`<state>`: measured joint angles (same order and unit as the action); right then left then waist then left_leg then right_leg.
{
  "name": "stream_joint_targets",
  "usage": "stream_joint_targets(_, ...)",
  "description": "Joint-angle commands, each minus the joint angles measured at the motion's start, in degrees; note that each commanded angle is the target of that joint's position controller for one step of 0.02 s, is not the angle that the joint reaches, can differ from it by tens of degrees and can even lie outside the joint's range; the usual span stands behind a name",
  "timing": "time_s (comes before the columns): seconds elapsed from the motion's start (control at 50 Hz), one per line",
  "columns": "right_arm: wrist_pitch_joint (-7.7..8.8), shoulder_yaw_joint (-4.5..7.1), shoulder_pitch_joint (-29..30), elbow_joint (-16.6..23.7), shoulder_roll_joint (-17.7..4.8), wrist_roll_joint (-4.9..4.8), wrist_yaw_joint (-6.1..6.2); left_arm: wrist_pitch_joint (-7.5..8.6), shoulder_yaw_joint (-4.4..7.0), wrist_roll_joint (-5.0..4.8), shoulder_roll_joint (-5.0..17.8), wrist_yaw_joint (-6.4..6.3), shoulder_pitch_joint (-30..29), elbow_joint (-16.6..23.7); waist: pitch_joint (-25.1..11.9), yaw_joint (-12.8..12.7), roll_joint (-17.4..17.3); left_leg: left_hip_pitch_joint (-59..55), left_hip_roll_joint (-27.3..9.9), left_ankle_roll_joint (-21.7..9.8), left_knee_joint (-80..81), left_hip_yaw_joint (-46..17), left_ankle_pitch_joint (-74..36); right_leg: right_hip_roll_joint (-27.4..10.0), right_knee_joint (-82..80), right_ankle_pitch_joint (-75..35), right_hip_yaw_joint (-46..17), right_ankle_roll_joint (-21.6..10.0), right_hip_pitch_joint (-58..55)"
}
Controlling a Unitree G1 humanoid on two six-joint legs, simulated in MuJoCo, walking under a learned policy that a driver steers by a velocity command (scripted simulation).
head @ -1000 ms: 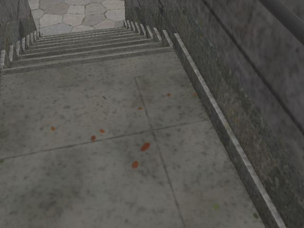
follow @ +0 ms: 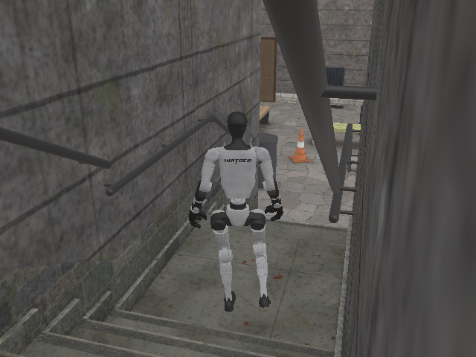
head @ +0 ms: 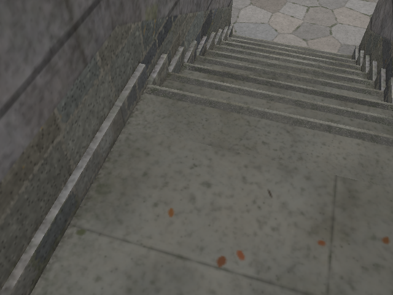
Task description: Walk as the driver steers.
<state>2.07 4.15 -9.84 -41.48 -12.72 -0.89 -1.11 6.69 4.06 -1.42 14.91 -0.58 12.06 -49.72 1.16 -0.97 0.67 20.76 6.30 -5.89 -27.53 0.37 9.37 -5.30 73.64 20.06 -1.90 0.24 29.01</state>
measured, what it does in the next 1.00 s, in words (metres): walks ahead: right foot, then left foot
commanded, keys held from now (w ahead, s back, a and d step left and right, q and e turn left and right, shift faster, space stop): w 0.54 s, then w+e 0.46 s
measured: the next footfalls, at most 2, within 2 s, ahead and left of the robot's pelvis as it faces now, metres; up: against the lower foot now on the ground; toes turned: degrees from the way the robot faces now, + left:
right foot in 0.38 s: +0.41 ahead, -0.13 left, +0.00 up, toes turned +4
left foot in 0.84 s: +0.64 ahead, +0.12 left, +0.00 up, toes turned -5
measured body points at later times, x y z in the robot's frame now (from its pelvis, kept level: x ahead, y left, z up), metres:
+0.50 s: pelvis +0.30 -0.04 +0.00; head +0.34 -0.03 +0.45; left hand +0.45 +0.22 -0.11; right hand +0.39 -0.31 -0.12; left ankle +0.18 +0.07 -0.62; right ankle +0.37 -0.13 -0.73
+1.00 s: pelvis +0.56 +0.01 +0.01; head +0.59 +0.03 +0.46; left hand +0.68 +0.29 -0.12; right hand +0.65 -0.28 -0.09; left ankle +0.60 +0.12 -0.73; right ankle +0.50 -0.14 -0.64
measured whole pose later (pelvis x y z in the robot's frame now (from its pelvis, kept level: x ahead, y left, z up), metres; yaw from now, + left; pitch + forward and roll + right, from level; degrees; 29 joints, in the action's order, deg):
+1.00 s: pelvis +0.56 +0.01 +0.01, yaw -8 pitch +1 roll +0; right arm 5.4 3.1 -10.3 -46.3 -14.7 0.7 0.9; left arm 3.4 5.1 -2.3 18.3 -0.5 16.4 -46.6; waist 2.0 -0.1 2.8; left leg 14.5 -0.8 -0.4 -22.9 2.8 9.7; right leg -1.5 65.3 20.4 -4.0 -1.1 28.9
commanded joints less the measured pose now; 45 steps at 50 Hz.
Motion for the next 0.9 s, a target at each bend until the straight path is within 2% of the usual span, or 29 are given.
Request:
stream_joint_targets(0.02, 2.44, 1.73, 0.03, 3.03, -6.01, -0.08, 0.73, -0.58, 1.50, 0.67, 5.28, -0.01, 1.20, 3.40, -5.29, -1.47, -0.59, -11.35, -16.24, -10.56, 14.44, -18.87, -17.72, -3.61, -7.81, -5.71, -2.07, 0.38, 10.17)
stream_joint_targets(0.06, 2.53, 2.03, -2.76, 1.04, -7.87, -0.76, 1.98, -1.08, 0.99, 1.99, 3.78, 0.36, -2.85, 5.39, -4.40, -1.40, -0.66, -8.82, -15.66, -10.53, 16.25, -15.48, -20.59, -2.57, -15.70, -10.73, -0.97, 1.80, 9.57)
stream_joint_targets(0.08, 2.57, 2.16, -3.90, 0.23, -8.45, -1.06, 2.47, -1.06, 0.80, 2.12, 3.48, 0.43, -5.84, 6.29, -3.70, -0.62, -1.45, -8.99, -14.64, -9.81, 16.47, -13.68, -20.82, -1.80, -20.99, -14.90, -0.58, 2.15, 9.72)
stream_joint_targets(0.1, 2.46, 2.19, -5.10, -0.61, -8.53, -1.09, 2.78, -1.12, 0.75, 1.90, 3.21, 0.55, -7.58, 6.43, -3.30, 0.05, -2.60, -9.10, -12.94, -8.68, 16.17, -11.42, -19.70, -0.94, -26.24, -20.03, -0.37, 2.10, 8.82)
stream_joint_targets(0.12, 2.27, 1.96, -7.59, -1.53, -7.91, -0.58, 2.51, -1.13, 0.68, 2.61, 2.81, 0.71, -8.73, 6.79, -3.07, 0.77, -4.24, -9.64, -12.14, -7.77, 15.32, -10.56, -19.41, 0.62, -29.39, -24.74, 0.10, 1.67, 7.86)
stream_joint_targets(0.18, 2.39, 1.91, -9.71, -2.49, -8.68, -0.47, 2.48, -1.29, 0.46, 0.97, 2.91, 1.76, -15.89, 8.45, -0.44, 3.22, -4.60, -7.76, -12.21, -5.84, 15.83, -10.20, -12.06, 3.11, -39.02, -32.96, 1.06, 1.09, 3.30)
stream_joint_targets(0.24, 2.30, 1.95, -12.14, -4.16, -9.05, -0.25, 2.76, -1.29, 0.32, 0.61, 3.66, 2.73, -20.72, 10.31, 1.82, 4.74, -5.34, -14.85, -15.26, -5.84, 14.48, -12.94, -9.64, 3.38, -42.58, -29.73, 0.03, 0.44, 6.86)
stream_joint_targets(0.28, 1.88, 2.43, -13.19, -4.58, -9.84, -0.34, 2.77, -0.69, -0.05, 0.96, 3.77, 3.38, -22.05, 10.72, 1.70, 5.50, -6.37, -22.49, -17.43, -5.89, 10.94, -14.07, -14.79, 3.67, -44.89, -23.54, 0.12, -0.92, 10.41)
stream_joint_targets(0.34, 1.15, 2.92, -12.84, -4.58, -11.12, 0.16, 3.06, 0.41, 0.87, 0.90, 6.35, 4.23, -16.61, 9.39, -2.08, 1.98, -6.71, -26.45, -17.72, -4.04, 2.39, -13.58, -36.96, 7.07, -47.25, -15.45, 2.64, -4.21, 0.82)
stream_joint_targets(0.36, 1.01, 2.84, -10.48, -3.81, -11.70, 0.22, 2.73, 0.61, 1.73, 1.15, 8.15, 4.22, -9.12, 7.16, -6.71, -2.40, -6.41, -24.65, -15.53, -2.90, -6.17, -11.65, -44.84, 8.09, -48.55, -18.13, 3.43, -6.14, -9.85)
stream_joint_targets(0.38, 1.48, 1.99, -8.10, -2.31, -9.75, 0.31, 2.18, 0.53, 2.42, 2.05, 10.50, 4.10, 2.31, 4.60, -14.50, -7.58, -4.83, -14.21, -13.48, -1.25, -20.05, -10.31, -37.64, 1.74, -45.38, -23.01, -3.28, -10.46, -28.31)
stream_joint_targets(0.4, 2.51, 0.31, -15.85, -2.21, -3.87, -0.05, 1.47, 0.31, 3.80, 2.81, 15.17, 3.72, 10.00, 3.37, -23.93, -5.73, 8.98, 10.04, -3.06, 3.75, -45.53, -6.55, -1.41, -13.17, -46.20, -19.06, -28.21, -21.84, -52.69)
stream_joint_targets(0.42, 3.66, 0.06, -17.69, -3.18, -5.98, -1.08, 1.19, -0.37, 2.64, 1.36, 11.03, 3.51, 12.19, 2.14, -26.94, -6.29, 12.76, 18.98, -0.98, 3.53, -54.13, -11.97, 23.48, -17.16, -53.09, -12.77, -41.73, -23.86, -56.62)
stream_joint_targets(0.44, 4.07, 1.03, -11.27, -1.91, -10.38, -2.57, 1.36, -0.89, 1.93, 0.39, 8.42, 2.39, 6.42, 3.62, -15.37, -6.43, 8.45, 25.85, -5.04, 3.19, -57.85, -11.10, 20.09, -15.18, -54.13, -9.85, -33.28, -20.82, -49.57)
stream_joint_targets(0.46, 4.21, 0.98, -7.07, -0.58, -11.05, -1.84, 1.49, -1.09, 1.27, 0.71, 6.92, 2.03, 1.00, 5.18, -10.28, -4.74, 2.76, 24.59, -8.32, 2.89, -54.27, -9.19, 14.42, -12.61, -56.04, -12.97, -26.15, -18.40, -40.03)
stream_joint_targets(0.48, 3.97, 1.32, -4.80, -0.01, -10.89, -0.43, 1.87, -1.14, 0.69, 1.01, 5.94, 2.11, -2.51, 5.74, -5.69, -2.39, -0.89, 21.74, -10.43, 3.39, -49.74, -7.52, 11.20, -10.41, -58.05, -18.37, -21.58, -17.20, -30.88)
stream_joint_targets(0.5, 3.51, 1.75, -4.58, 0.31, -10.62, 0.39, 2.20, -0.97, 0.15, 1.44, 5.00, 2.22, -3.73, 6.06, -4.18, -0.55, -0.64, 18.10, -12.10, 3.71, -46.07, -7.14, 9.59, -8.48, -59.70, -22.51, -18.23, -16.41, -25.34)
stream_joint_targets(0.52, 3.26, 1.43, -4.92, 0.53, -8.79, 0.47, 1.89, -1.02, -0.02, 1.74, 5.19, 2.24, -3.29, 5.68, -3.52, 0.77, 0.60, 16.13, -12.63, 4.16, -44.24, -6.41, 9.89, -8.26, -61.67, -22.42, -17.52, -16.99, -21.77)
stream_joint_targets(0.56, 2.78, 1.21, -5.00, 0.77, -7.39, 1.30, 1.74, -0.86, 0.12, 1.22, 5.83, 2.05, -1.65, 4.88, -2.14, 1.44, 2.54, 15.79, -13.90, 5.84, -37.66, -4.69, 7.77, -6.76, -64.06, -25.72, -13.95, -17.23, -18.84)
stream_joint_targets(0.62, 2.78, 0.29, 1.95, 2.58, -5.03, 1.95, 1.43, -1.47, 0.89, 1.09, 8.40, 1.04, 0.47, 4.41, -0.82, 0.23, 1.99, 12.45, -12.84, 8.09, -20.33, -2.47, -2.28, -2.96, -64.11, -29.35, -8.19, -15.68, -16.03)
stream_joint_targets(0.66, 3.16, -0.44, 7.01, 3.11, -3.49, 0.99, 0.62, -1.78, 1.35, 0.64, 9.19, 0.51, 2.96, 3.56, -0.40, -1.66, 2.33, 7.72, -9.95, 9.02, -10.05, -1.23, -7.57, -1.53, -62.81, -27.23, -7.00, -14.39, -15.09)
stream_joint_targets(0.72, 3.68, 0.00, 11.26, 2.81, -6.52, -0.19, -0.33, -1.29, 1.74, 0.33, 10.01, 0.59, 6.47, 2.28, -0.77, -3.65, 3.63, 4.68, -8.18, 8.63, -3.33, -2.49, -11.57, -3.20, -60.63, -19.67, -10.34, -13.38, -18.11)
stream_joint_targets(0.78, 4.80, 0.66, 9.83, 2.28, -9.87, 0.33, 0.67, -1.42, 2.03, 0.01, 10.23, 0.69, 6.51, 2.27, -0.32, -1.64, 5.02, -0.52, -7.84, 7.07, 1.64, -3.43, -7.24, -5.05, -57.30, -12.73, -16.53, -11.43, -19.41)
stream_joint_targets(0.8, 4.85, 1.09, 6.78, 1.23, -10.60, 0.04, 1.19, -1.77, 1.92, -0.02, 9.94, 0.86, 6.48, 2.14, -0.88, 0.47, 5.66, -4.91, -7.84, 5.80, 3.62, -2.69, -5.74, -4.36, -54.81, -13.31, -16.66, -10.46, -19.06)
stream_joint_targets(0.82, 5.12, 1.85, 2.17, 0.19, -12.46, 0.75, 1.59, -1.92, 1.46, 0.38, 8.19, 1.07, 7.04, 2.48, -4.07, 2.76, 5.85, -12.94, -9.63, 3.86, 4.71, -3.49, -4.34, -0.95, -47.64, -15.20, -14.62, -8.72, -17.27)
stream_joint_targets(0.84, 5.44, 2.51, -6.20, -0.10, -15.44, 2.42, 2.52, -1.57, 0.65, 0.81, 5.30, 1.11, 6.18, 4.19, -10.62, 7.39, -0.73, -26.13, -19.10, 0.65, 3.28, -12.60, -2.14, 2.98, -31.11, -9.70, -10.39, -6.22, -9.39)
stream_joint_targets(0.86, 4.65, 3.80, -11.93, -2.38, -20.43, 2.78, 2.38, -0.40, -0.27, -1.15, 1.89, 0.63, 11.71, 5.94, -17.83, 5.56, -19.02, -40.46, -31.24, -7.59, 7.86, -34.71, 8.82, 8.97, -14.24, 9.57, -4.46, -3.47, 8.66)
stream_joint_targets(0.88, 4.23, 2.92, -11.53, -3.02, -15.18, 2.05, 2.19, -0.08, 0.77, -2.87, 6.72, 0.17, 10.55, 5.34, -16.98, 6.44, -15.89, -38.60, -31.57, -7.53, 10.33, -39.45, 14.44, 5.91, -6.82, 13.27, -7.87, -2.93, 13.91)
stream_joint_targets(0.9, 4.07, 1.81, -8.97, -2.41, -11.58, 1.70, 2.19, -0.54, 1.54, -2.60, 9.34, -0.10, 7.29, 5.77, -11.36, 6.65, -11.80, -34.44, -29.62, -4.96, 10.90, -31.88, 12.46, 4.31, -3.50, 9.22, -7.91, -2.78, 15.98)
